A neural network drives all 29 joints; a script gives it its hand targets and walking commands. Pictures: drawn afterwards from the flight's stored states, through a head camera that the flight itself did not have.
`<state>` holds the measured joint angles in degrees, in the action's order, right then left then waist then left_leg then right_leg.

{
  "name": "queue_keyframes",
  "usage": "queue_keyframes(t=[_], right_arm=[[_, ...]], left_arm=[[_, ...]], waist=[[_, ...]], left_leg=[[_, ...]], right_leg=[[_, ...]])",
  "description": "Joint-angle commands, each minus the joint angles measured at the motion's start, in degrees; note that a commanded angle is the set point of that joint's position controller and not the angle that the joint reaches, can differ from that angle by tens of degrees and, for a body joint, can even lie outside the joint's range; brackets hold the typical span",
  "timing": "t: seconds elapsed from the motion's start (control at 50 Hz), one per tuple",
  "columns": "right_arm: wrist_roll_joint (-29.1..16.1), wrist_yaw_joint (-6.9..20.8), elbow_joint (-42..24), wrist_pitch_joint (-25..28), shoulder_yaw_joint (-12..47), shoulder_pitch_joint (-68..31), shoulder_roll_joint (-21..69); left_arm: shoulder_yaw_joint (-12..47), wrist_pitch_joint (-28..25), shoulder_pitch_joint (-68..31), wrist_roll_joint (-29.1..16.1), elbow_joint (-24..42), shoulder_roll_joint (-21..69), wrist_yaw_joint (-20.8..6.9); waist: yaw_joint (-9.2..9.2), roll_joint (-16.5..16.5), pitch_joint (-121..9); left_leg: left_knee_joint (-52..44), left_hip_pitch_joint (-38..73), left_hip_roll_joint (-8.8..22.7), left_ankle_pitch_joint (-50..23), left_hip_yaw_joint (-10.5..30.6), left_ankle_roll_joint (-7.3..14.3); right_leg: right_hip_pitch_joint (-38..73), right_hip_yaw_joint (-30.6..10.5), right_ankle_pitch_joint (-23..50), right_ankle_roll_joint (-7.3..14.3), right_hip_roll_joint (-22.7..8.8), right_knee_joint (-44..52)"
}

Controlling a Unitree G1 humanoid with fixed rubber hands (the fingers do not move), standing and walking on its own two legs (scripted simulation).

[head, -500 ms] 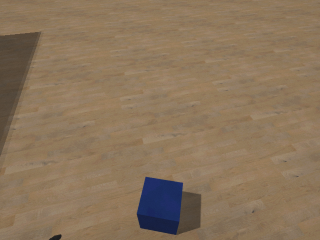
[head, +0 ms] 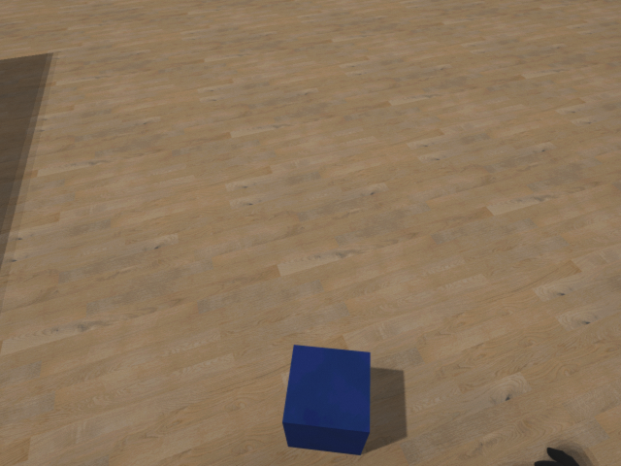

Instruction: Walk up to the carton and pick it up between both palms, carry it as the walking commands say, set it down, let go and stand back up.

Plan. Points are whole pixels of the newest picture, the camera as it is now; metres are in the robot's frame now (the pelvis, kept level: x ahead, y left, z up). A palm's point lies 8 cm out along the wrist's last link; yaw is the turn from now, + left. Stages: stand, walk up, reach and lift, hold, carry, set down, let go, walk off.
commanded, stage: walk up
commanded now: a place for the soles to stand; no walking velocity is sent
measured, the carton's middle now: (327, 401) +0.42 +0.00 -0.63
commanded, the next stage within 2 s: none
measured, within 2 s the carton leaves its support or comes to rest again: neither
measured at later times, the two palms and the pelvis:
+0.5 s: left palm (105, 438) +0.19 +0.31 -0.10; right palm out of the picture +0.14 -0.33 -0.08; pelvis +0.04 +0.00 +0.01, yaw -5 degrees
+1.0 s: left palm (111, 451) +0.17 +0.30 -0.10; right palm out of the picture +0.13 -0.33 -0.08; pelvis +0.04 -0.01 +0.01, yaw -6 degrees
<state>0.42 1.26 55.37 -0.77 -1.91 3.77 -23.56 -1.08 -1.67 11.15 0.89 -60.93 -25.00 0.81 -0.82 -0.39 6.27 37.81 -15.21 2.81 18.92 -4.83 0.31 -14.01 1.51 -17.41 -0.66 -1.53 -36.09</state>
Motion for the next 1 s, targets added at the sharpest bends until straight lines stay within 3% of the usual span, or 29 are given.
queue_keyframes(t=[0.0,0.04,0.08,0.1,0.12,0.16,0.18,0.22,0.24,0.26,0.3,0.36,0.4,0.46,0.54,0.56,0.64,0.66,0.68,0.7,0.72,0.76,0.78,0.8,0.84,0.86,0.88,0.9,0.98], right_arm=[[-0.3,-0.7,-1.9,1.1,-1.8,-2.9,-10.7],[0.3,-0.7,-0.5,2.1,-1.9,-3.2,-12.2],[0.1,-1.1,0.2,2.7,-1.7,-4.3,-12.2],[0.1,-1.1,0.2,2.9,-1.0,-5.5,-12.5],[-0.3,-1.1,0.6,2.8,-1.6,-5.3,-12.1],[0.2,-1.5,0.8,2.7,-1.1,-4.5,-11.5],[0.0,-1.7,1.8,2.6,-1.7,-3.8,-11.7],[-0.7,-1.9,1.6,2.2,-1.3,-5.1,-10.8],[-0.7,-1.7,1.3,1.9,-1.2,-4.2,-10.8],[-0.7,-1.9,1.0,1.9,-2.1,-3.9,-12.0],[-0.7,-1.7,0.8,1.6,-1.8,-5.2,-10.4],[-0.2,-1.8,0.3,1.3,-2.3,-6.9,-10.8],[-0.1,-1.8,0.8,1.6,-3.0,-6.2,-12.7],[-0.4,-1.9,-0.2,1.2,-2.4,-5.0,-10.9],[-1.1,-1.8,-1.6,1.0,-2.8,-5.8,-11.5],[-0.9,-1.8,-1.0,0.7,-2.9,-4.7,-11.2],[-0.1,-1.7,-0.8,0.5,-2.8,-5.0,-11.2],[-0.1,-1.6,-1.1,0.4,-2.5,-4.7,-10.4],[0.0,-1.5,-1.6,0.5,-2.8,-3.8,-10.9],[-0.7,-1.5,-0.3,0.3,-2.2,-6.1,-9.6],[0.2,-1.6,-1.2,0.7,-2.7,-4.3,-9.8],[0.3,-1.4,-0.7,0.8,-2.4,-4.4,-11.4],[0.5,-1.5,-0.3,0.7,-3.2,-3.3,-11.3],[0.2,-1.5,-1.3,0.6,-3.2,-5.2,-11.1],[-0.3,-1.5,-0.8,0.5,-2.8,-5.5,-8.7],[0.3,-1.6,-1.6,0.7,-3.1,-5.0,-9.4],[0.2,-1.3,-0.9,1.2,-2.6,-5.3,-10.3],[0.1,-1.4,-0.4,1.3,-2.6,-4.9,-10.9],[0.1,-1.4,-1.0,1.1,-2.7,-5.8,-10.1]], left_arm=[[-1.8,-0.8,-7.4,0.0,3.9,-13.7,-0.2],[-1.3,-0.7,-5.2,-1.0,2.8,-10.0,-0.6],[-1.2,0.0,-5.8,-0.5,2.2,-9.9,-0.4],[-1.4,0.0,-4.5,-1.1,1.8,-9.2,-0.7],[-0.7,-0.1,-3.0,-0.9,1.0,-9.1,-0.6],[-0.8,-0.2,-5.7,-0.9,1.4,-9.8,-0.4],[-1.3,-0.1,-6.6,-0.8,1.4,-9.7,-0.1],[-1.1,0.0,-5.0,-1.0,1.1,-9.0,0.1],[-1.3,-0.1,-6.3,-1.0,1.3,-9.4,0.3],[-1.0,0.3,-6.8,-1.1,1.9,-9.4,-0.1],[-1.9,0.6,-8.0,-0.8,2.6,-10.9,0.1],[-1.7,1.2,-8.3,-0.6,2.7,-9.9,0.0],[-1.7,1.5,-9.2,-0.6,3.8,-9.9,-0.2],[-1.1,1.0,-8.9,-0.2,4.8,-8.8,-0.1],[-1.6,1.1,-7.8,-0.3,4.4,-11.5,0.0],[-1.4,1.2,-7.0,-0.5,4.4,-9.8,0.0],[-1.5,1.5,-8.4,-0.3,6.0,-9.7,0.3],[-1.9,1.4,-7.9,0.0,4.3,-11.0,0.6],[-1.7,1.2,-6.6,-0.1,5.2,-10.6,0.2],[-1.8,1.0,-7.6,0.0,4.3,-12.0,0.4],[-1.4,1.3,-6.9,-0.5,5.4,-10.6,0.4],[-1.8,1.2,-8.7,-0.1,5.6,-9.9,0.2],[-1.8,1.0,-9.0,-0.3,5.3,-10.8,0.1],[-2.2,0.9,-7.0,-0.4,5.0,-10.4,-0.1],[-1.9,0.9,-8.3,0.3,4.8,-10.4,0.1],[-1.9,1.0,-8.5,0.5,5.6,-10.9,-0.1],[-1.5,0.8,-8.2,-0.6,5.3,-9.9,0.0],[-1.8,0.9,-8.7,-0.4,5.4,-10.2,-0.3],[-1.8,0.8,-6.3,-0.1,4.3,-9.7,-0.2]], waist=[[2.25,5.2,-3.7],[0.96,-0.2,-6.4],[0.33,1.9,-4.6],[-0.51,-3.0,-7.0],[-0.45,-0.4,-10.3],[0.27,-3.2,-11.7],[0.3,0.2,-10.7],[0.46,-2.2,-10.1],[1.56,-0.4,-10.9],[1.3,-3.3,-10.9],[0.84,1.3,-9.7],[0.55,-2.1,-8.0],[1.21,-0.1,-9.4],[2.04,-3.4,-13.5],[1.48,3.0,-14.6],[0.7,0.2,-14.1],[1.67,0.0,-8.8],[1.27,2.9,-12.2],[1.37,1.0,-11.0],[1.35,7.6,-9.8],[1.43,2.0,-9.3],[2.2,-0.4,-7.6],[2.32,2.3,-7.6],[1.43,0.3,-10.6],[0.83,6.5,-7.6],[2.2,6.4,-9.1],[1.51,-1.7,-7.3],[1.47,1.0,-8.2],[0.94,1.5,-9.0]], left_leg=[[-12.6,3.5,3.9,4.4,5.5,1.0],[-16.1,5.9,6.4,-0.9,7.5,2.1],[-17.5,4.1,9.1,-6.9,8.7,2.4],[-17.9,4.0,9.4,-8.9,7.0,3.2],[-16.4,6.1,9.0,-10.6,4.9,3.0],[-14.6,10.0,6.9,-18.7,3.3,2.0],[-13.3,9.5,7.5,-24.1,2.1,1.6],[-11.8,11.8,7.1,-26.0,0.3,1.2],[-11.6,11.5,6.4,-28.4,1.4,1.2],[-11.9,12.5,6.7,-26.5,0.7,0.7],[-12.6,11.2,7.6,-25.1,0.9,1.3],[-15.5,9.9,8.3,-19.9,1.3,2.0],[-14.4,13.5,9.4,-23.5,1.1,2.8],[-11.7,16.1,8.5,-30.4,0.0,2.6],[-10.0,15.8,6.2,-24.6,0.1,2.0],[-8.9,14.8,5.1,-23.1,-1.8,1.5],[-11.4,13.9,5.7,-20.7,-0.1,2.2],[-9.4,13.9,5.6,-20.6,-0.1,2.3],[-8.8,13.7,4.7,-20.0,-0.6,1.3],[-9.7,13.2,5.2,-17.6,0.8,1.4],[-10.2,13.2,4.1,-15.3,-0.2,1.0],[-12.6,15.1,5.6,-14.6,0.5,2.0],[-11.7,14.0,5.6,-15.4,0.8,2.2],[-10.9,15.8,6.3,-15.3,-1.1,1.9],[-13.1,13.7,4.9,-10.2,0.1,1.5],[-12.8,13.2,5.6,-9.4,1.1,1.4],[-14.3,13.6,4.7,-12.6,1.3,1.2],[-16.0,14.1,5.9,-13.0,1.7,1.8],[-13.9,14.8,5.8,-14.7,0.2,2.2]], right_leg=[[-5.0,-11.0,-0.9,4.5,-6.9,14.0],[-0.8,-6.7,5.4,3.1,-4.2,9.5],[0.4,-3.4,10.7,2.6,-3.0,8.1],[2.8,-4.2,13.4,2.5,-3.2,8.8],[5.6,-2.9,16.6,1.9,-4.3,9.3],[5.1,-4.6,24.1,3.4,-4.7,7.3],[5.0,-3.2,28.7,2.8,-5.1,6.4],[3.4,-3.7,32.0,3.4,-5.2,7.4],[4.3,-4.9,32.4,3.4,-4.6,6.7],[2.7,-4.4,31.9,3.3,-4.5,6.3],[3.9,-2.5,30.4,2.6,-3.9,5.9],[3.2,-3.8,25.4,3.0,-3.7,5.3],[1.5,-3.6,27.3,2.7,-2.8,5.6],[4.0,-5.6,30.6,3.7,-3.2,6.3],[5.7,-6.5,35.6,4.8,-3.4,5.7],[5.3,-6.3,34.9,5.4,-3.9,5.5],[0.8,-7.7,32.9,4.8,-3.4,7.3],[4.3,-8.2,30.4,5.5,-3.7,7.5],[3.4,-10.2,32.8,5.6,-4.5,8.7],[2.6,-10.0,31.3,6.0,-4.5,9.4],[1.9,-11.6,28.2,5.4,-4.9,10.4],[-1.1,-9.0,24.3,4.6,-2.9,9.4],[-0.3,-7.7,25.8,4.2,-2.8,9.1],[1.2,-8.3,26.0,4.4,-3.6,9.7],[0.6,-9.9,23.0,4.3,-4.3,12.6],[2.4,-10.5,22.7,4.3,-4.1,11.8],[-0.5,-11.1,22.8,4.9,-3.7,11.3],[0.6,-9.4,23.3,4.0,-2.7,9.8],[1.5,-7.3,24.8,3.5,-2.9,10.6]])
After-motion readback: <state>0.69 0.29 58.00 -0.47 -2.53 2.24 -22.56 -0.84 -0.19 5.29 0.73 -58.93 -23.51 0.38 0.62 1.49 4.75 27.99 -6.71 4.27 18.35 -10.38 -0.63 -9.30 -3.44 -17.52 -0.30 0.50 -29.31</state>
